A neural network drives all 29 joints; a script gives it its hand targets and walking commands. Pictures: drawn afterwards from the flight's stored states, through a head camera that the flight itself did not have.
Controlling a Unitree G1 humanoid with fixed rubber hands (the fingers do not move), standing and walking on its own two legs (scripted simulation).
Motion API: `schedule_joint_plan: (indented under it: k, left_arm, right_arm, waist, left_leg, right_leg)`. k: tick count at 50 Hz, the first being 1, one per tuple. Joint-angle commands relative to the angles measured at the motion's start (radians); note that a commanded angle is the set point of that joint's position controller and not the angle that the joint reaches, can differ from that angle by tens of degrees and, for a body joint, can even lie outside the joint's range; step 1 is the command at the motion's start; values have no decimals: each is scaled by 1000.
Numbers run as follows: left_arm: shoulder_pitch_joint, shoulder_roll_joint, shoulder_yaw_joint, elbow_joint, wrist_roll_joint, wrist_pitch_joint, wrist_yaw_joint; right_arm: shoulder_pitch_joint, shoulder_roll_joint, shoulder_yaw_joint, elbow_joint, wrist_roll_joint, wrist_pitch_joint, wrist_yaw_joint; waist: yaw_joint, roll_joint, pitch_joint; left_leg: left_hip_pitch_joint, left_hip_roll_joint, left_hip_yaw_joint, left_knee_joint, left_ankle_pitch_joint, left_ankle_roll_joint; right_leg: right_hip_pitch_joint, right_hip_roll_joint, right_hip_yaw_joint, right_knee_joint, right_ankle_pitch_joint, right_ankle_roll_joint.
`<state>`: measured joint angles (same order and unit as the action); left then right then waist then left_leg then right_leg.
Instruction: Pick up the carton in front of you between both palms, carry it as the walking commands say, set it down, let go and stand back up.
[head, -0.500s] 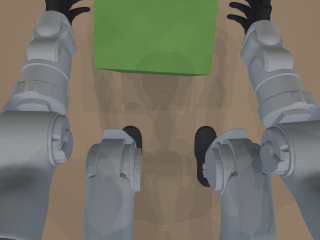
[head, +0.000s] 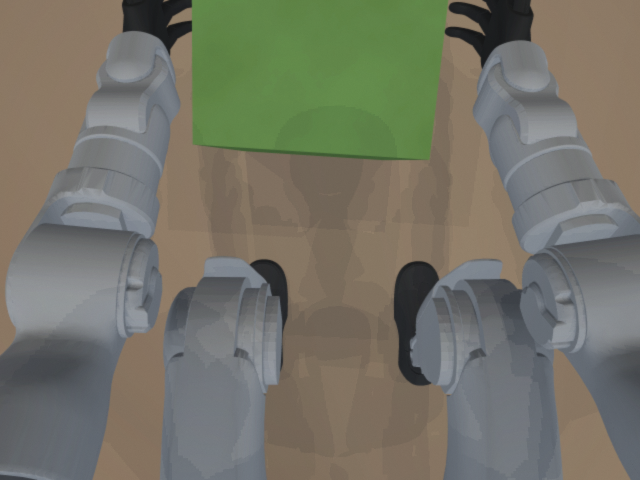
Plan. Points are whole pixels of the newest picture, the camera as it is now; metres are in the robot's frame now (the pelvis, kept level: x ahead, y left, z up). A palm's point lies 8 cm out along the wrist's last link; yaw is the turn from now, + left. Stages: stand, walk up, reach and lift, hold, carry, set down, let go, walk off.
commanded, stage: reach and lift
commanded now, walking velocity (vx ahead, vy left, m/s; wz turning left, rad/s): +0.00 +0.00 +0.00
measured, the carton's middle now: (318, 65) +0.52 +0.05 -0.25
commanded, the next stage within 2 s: none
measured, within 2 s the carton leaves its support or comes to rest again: leaves its support in 0.36 s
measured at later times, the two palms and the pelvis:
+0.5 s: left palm (157, 21) +0.53 +0.19 -0.14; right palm (505, 19) +0.54 -0.11 -0.13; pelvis +0.00 +0.00 -0.01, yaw +0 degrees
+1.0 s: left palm out of the picture +0.48 +0.19 +0.06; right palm out of the picture +0.50 -0.11 +0.06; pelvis +0.00 -0.01 +0.12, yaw +3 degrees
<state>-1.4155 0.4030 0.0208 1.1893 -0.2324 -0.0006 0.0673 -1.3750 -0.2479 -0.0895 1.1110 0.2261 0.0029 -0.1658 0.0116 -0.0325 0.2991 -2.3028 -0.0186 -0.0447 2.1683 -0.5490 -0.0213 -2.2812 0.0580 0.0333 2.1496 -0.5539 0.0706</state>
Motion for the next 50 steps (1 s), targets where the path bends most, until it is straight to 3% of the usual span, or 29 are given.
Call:
schedule_joint_plan:
  k: [1,4,5,8,10,14,17,21,25,28,33,36,43,50]
  left_arm:
    - [-301,21,-34,-102,-10,-20,-2]
    - [-327,-27,-30,-89,12,-20,-1]
    - [-323,-49,-25,-73,21,-19,-1]
    - [-521,-475,-141,-115,14,-4,-84]
    - [-579,-710,-150,-137,48,26,-152]
    - [-567,-902,-115,-207,85,72,-234]
    - [-576,-992,-142,-294,63,91,-252]
    - [-591,-1094,-215,-490,27,121,-243]
    - [-520,-1197,-265,-616,47,179,-231]
    - [-442,-1256,-270,-639,81,229,-230]
    - [-346,-1317,-147,-462,195,299,-260]
    - [-339,-1316,-65,-405,258,314,-276]
    - [-309,-1338,13,-378,329,321,-289]
    - [-238,-1402,-68,-450,300,332,-296]
  right_arm:
    - [-261,22,33,-98,15,-19,0]
    - [-284,67,26,-78,-10,-18,-5]
    - [-281,64,7,-67,-31,-20,-10]
    - [-467,493,96,-85,-42,-6,73]
    - [-545,709,113,-105,-82,20,143]
    - [-577,895,98,-165,-120,73,223]
    - [-582,995,136,-245,-85,94,242]
    - [-568,1128,209,-356,-40,129,245]
    - [-541,1211,272,-479,-51,178,240]
    - [-515,1235,289,-534,-84,215,242]
    - [-403,1242,151,-385,-213,277,264]
    - [-392,1233,62,-330,-278,294,275]
    - [-368,1279,18,-295,-322,307,297]
    - [-278,1348,110,-351,-289,319,315]
  waist:
    - [32,45,-1128]
    - [36,36,-1120]
    - [20,39,-1111]
    - [24,32,-1109]
    - [27,21,-1069]
    - [42,1,-1067]
    - [56,7,-1207]
    - [76,31,-1528]
    - [78,64,-1740]
    - [65,71,-1733]
    - [19,71,-1363]
    - [10,71,-1293]
    - [28,45,-1365]
    - [32,37,-1479]
  left_leg:
    - [585,-4,58,-195,274,-8]
    - [579,-12,62,-198,251,-7]
    - [579,-14,61,-200,242,-9]
    - [576,-39,56,-190,251,3]
    - [548,-60,69,-171,237,5]
    - [533,-81,92,-163,253,14]
    - [601,-85,106,-146,353,12]
    - [794,-95,118,-145,518,-3]
    - [932,-110,134,-175,561,-14]
    - [910,-126,146,-232,470,-15]
    - [699,-131,139,-373,149,-10]
    - [675,-134,135,-433,77,-5]
    - [776,-140,132,-543,97,4]
    - [940,-143,129,-627,202,-5]
  right_leg:
    - [561,21,-93,-136,260,-9]
    - [591,32,-94,-142,247,-6]
    - [588,37,-96,-145,243,-5]
    - [558,67,-96,-133,245,-21]
    - [530,83,-103,-120,222,-24]
    - [499,104,-125,-103,232,-26]
    - [553,112,-129,-86,322,-28]
    - [653,123,-143,-80,454,-28]
    - [664,137,-156,-125,438,-20]
    - [663,145,-162,-183,352,-20]
    - [546,141,-154,-317,107,-40]
    - [543,141,-146,-381,57,-49]
    - [645,143,-129,-504,69,-43]
    - [791,145,-123,-596,151,-32]
